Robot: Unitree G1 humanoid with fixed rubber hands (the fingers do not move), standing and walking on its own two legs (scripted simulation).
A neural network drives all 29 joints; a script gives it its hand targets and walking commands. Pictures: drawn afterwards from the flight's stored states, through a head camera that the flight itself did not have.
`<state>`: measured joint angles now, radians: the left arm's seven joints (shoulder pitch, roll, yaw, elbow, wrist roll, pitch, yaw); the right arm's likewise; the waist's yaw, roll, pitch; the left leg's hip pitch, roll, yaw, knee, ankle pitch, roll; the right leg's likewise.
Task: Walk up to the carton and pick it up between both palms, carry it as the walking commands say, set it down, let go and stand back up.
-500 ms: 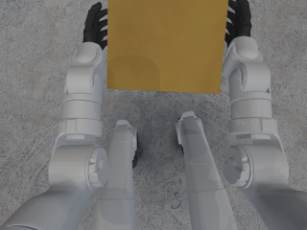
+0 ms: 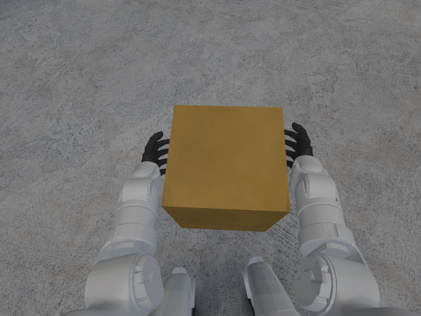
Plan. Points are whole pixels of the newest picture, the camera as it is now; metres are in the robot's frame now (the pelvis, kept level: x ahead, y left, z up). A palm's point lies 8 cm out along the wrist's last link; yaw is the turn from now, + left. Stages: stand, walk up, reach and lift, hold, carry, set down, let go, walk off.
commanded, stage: reach and lift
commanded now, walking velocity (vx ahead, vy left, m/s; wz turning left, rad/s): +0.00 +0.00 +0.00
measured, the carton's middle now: (225, 176) +0.40 -0.04 -0.08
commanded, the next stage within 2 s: none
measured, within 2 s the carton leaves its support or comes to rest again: neither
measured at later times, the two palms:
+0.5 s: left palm (142, 160) +0.39 +0.12 +0.03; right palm (309, 149) +0.38 -0.18 +0.05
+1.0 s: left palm (133, 152) +0.37 +0.12 +0.10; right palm (332, 141) +0.35 -0.18 +0.12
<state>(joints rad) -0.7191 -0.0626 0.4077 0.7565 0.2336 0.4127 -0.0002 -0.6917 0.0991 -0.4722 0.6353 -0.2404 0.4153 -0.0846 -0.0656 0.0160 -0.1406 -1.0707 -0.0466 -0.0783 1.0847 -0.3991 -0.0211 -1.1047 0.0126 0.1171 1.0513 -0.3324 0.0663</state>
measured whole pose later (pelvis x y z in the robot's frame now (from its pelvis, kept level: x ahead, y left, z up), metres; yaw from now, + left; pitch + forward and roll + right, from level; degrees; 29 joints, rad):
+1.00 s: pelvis +0.07 +0.00 +0.09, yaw +1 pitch +2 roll +0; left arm -0.27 -0.14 0.20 0.38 0.22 0.59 -0.01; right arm -0.26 0.15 -0.28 0.28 -0.26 0.60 -0.03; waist -0.08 0.00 -0.05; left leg -0.23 -0.01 -0.11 0.42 -0.23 -0.02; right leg -0.25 -0.02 0.09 0.38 -0.16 0.05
